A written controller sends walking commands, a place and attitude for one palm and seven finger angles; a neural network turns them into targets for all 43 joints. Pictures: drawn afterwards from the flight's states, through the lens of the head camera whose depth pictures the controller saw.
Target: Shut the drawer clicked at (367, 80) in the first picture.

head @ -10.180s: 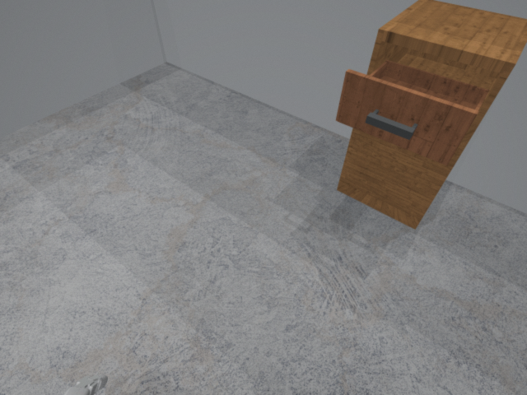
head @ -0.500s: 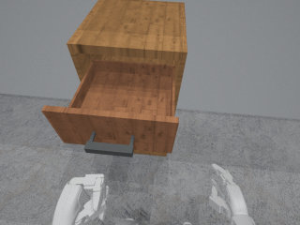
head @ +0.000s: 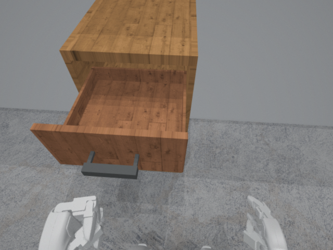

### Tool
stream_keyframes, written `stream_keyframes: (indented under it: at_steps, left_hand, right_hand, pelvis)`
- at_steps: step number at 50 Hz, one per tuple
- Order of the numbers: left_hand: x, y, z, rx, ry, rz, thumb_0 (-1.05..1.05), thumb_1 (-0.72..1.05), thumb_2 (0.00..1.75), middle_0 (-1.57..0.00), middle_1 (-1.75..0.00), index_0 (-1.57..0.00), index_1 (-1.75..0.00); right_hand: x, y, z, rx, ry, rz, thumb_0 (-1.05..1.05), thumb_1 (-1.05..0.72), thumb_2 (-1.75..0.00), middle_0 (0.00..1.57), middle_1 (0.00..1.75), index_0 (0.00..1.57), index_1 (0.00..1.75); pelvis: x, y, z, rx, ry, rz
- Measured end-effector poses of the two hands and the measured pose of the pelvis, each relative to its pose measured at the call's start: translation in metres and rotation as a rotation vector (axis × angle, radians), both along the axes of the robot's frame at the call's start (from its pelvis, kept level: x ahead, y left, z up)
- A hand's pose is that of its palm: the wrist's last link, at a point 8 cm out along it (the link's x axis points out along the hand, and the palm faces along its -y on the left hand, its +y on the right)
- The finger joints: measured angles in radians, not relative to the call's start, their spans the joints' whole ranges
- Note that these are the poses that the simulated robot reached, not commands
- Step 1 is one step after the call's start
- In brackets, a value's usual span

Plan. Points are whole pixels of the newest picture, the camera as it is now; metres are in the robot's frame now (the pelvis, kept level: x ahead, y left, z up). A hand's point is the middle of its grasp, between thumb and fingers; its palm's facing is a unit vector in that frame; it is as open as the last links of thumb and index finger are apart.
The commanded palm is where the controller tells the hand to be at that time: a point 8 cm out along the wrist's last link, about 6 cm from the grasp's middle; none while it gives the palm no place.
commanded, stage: bring the fist close to the handle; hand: left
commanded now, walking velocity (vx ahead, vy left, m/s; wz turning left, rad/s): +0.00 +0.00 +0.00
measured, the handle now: (112, 163) +0.33 +0.17 -0.01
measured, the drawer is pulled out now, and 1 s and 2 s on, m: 0.28 0.28 0.27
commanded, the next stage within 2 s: push the drawer shut in 1.46 s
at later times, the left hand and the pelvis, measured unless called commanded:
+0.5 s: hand (120, 216) +0.19 +0.11 +0.04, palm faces -0.05 -1.00 -0.05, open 3.2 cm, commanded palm +0.17 +0.17 +0.05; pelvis -0.01 -0.03 -0.01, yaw +1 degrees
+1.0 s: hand (122, 206) +0.22 +0.12 +0.00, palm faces -0.06 -1.00 -0.02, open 3.2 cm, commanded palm +0.21 +0.18 +0.00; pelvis -0.02 -0.01 -0.04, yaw +0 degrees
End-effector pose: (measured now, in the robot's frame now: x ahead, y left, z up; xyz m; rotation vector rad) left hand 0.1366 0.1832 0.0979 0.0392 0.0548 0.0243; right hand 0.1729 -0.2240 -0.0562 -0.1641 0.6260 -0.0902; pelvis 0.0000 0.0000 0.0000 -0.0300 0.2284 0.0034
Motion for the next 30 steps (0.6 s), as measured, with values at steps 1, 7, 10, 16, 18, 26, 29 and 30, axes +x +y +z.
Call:
stream_keyframes:
  at_steps: [1, 7, 10, 16, 18, 26, 29, 30]
  left_hand:
    - [0.0, -0.002, -0.001, -0.003, -0.002, -0.003, 0.01, 0.9, 0.9, -1.4, -1.6, -1.4, -1.6]
    - [-0.003, -0.012, -0.01, 0.003, 0.028, -0.043, 0.01, 0.9, 0.9, -1.4, -1.6, -1.4, -1.6]
    - [-0.001, -0.011, -0.017, 0.013, 0.035, -0.041, 0.01, 0.9, 0.9, -1.4, -1.6, -1.4, -1.6]
    - [0.012, -0.009, -0.031, 0.016, 0.006, -0.028, 0.01, 0.9, 0.9, -1.4, -1.6, -1.4, -1.6]
    - [0.018, -0.01, -0.034, 0.015, -0.005, -0.038, 0.01, 0.9, 0.9, -1.4, -1.6, -1.4, -1.6]
    - [0.038, -0.018, -0.052, 0.007, 0.03, -0.076, 0.01, 0.9, 0.9, -1.4, -1.6, -1.4, -1.6]
    - [0.042, -0.016, -0.057, 0.011, 0.037, -0.064, 0.01, 0.9, 0.9, -1.4, -1.6, -1.4, -1.6]
    - [0.043, -0.014, -0.059, 0.012, 0.036, -0.057, 0.01, 0.9, 0.9, -1.4, -1.6, -1.4, -1.6]
  right_hand:
    - [0.002, -0.001, 0.0, 0.0, -0.005, 0.004, 0.02, -0.9, -0.9, 0.2, 0.3, 0.2, 0.3]
    - [0.009, -0.009, 0.002, 0.001, -0.028, 0.008, 0.02, -0.9, -0.9, 0.2, 0.3, 0.2, 0.3]
    - [0.011, -0.014, 0.001, -0.006, -0.034, 0.011, 0.02, -0.9, -0.9, 0.2, 0.3, 0.2, 0.3]
    - [0.008, -0.025, -0.008, -0.029, -0.018, 0.021, 0.01, -0.9, -0.9, 0.2, 0.3, 0.2, 0.3]
    - [0.005, -0.029, -0.012, -0.034, -0.005, 0.016, 0.01, -0.9, -0.9, 0.2, 0.3, 0.2, 0.3]
    - [-0.011, -0.039, -0.025, -0.038, 0.055, -0.025, 0.02, -0.9, -0.9, 0.2, 0.3, 0.2, 0.3]
    - [-0.017, -0.04, -0.028, -0.04, 0.077, -0.035, 0.02, -0.9, -0.9, 0.2, 0.3, 0.2, 0.3]
    - [-0.018, -0.04, -0.03, -0.042, 0.084, -0.037, 0.02, -0.9, -0.9, 0.2, 0.3, 0.2, 0.3]
  pelvis:
    - [0.0, -0.002, 0.0, 0.001, 0.001, 0.002]
    - [-0.001, -0.012, 0.0, 0.008, 0.001, 0.007]
    - [-0.003, -0.017, -0.002, 0.01, 0.004, 0.01]
    - [-0.007, -0.025, -0.008, 0.01, 0.025, 0.013]
    - [-0.008, -0.026, -0.01, 0.011, 0.033, 0.013]
    - [-0.007, -0.027, -0.013, 0.016, 0.054, 0.005]
    - [-0.007, -0.027, -0.014, 0.019, 0.063, 0.0]
    - [-0.007, -0.027, -0.015, 0.02, 0.067, 0.0]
